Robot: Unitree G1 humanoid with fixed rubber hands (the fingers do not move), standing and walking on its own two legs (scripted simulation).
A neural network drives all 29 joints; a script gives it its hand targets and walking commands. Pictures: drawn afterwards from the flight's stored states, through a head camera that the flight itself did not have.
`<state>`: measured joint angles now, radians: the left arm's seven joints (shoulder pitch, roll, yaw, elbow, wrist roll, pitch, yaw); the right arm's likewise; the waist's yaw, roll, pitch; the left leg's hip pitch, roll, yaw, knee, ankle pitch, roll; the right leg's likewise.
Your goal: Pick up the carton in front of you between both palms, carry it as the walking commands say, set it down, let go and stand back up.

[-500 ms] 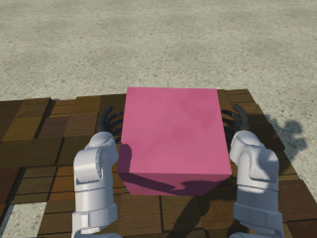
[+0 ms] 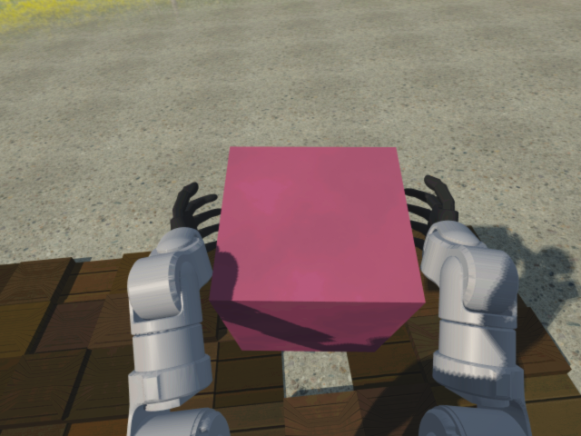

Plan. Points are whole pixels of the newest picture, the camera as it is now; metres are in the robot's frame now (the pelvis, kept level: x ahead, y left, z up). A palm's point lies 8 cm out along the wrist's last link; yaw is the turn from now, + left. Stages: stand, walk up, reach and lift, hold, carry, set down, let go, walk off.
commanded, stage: carry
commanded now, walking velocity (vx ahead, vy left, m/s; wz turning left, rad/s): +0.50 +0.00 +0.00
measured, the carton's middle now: (310, 260) +0.36 +0.01 +0.09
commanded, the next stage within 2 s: none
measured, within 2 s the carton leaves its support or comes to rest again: neither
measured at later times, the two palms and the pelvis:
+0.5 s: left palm (248, 153) +0.64 +0.13 +0.09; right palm (403, 150) +0.63 -0.18 +0.09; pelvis +0.30 +0.00 +0.02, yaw -2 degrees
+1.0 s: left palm (273, 66) +0.93 +0.08 +0.16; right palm (397, 60) +0.95 -0.23 +0.15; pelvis +0.61 -0.07 +0.00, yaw -1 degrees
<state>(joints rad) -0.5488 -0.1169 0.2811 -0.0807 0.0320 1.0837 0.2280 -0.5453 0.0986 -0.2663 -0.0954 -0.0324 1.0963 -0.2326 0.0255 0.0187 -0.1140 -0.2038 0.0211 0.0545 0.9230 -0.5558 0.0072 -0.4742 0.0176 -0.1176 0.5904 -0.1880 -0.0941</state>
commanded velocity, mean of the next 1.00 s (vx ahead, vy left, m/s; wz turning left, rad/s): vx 0.50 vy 0.00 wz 0.00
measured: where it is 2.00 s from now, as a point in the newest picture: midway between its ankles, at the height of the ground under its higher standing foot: (336, 233)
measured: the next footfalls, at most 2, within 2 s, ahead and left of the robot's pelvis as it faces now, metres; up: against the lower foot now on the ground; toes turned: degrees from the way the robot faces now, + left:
left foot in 0.40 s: +0.45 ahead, +0.07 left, +0.03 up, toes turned +4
right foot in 0.82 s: +0.61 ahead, -0.14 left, -0.01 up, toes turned -5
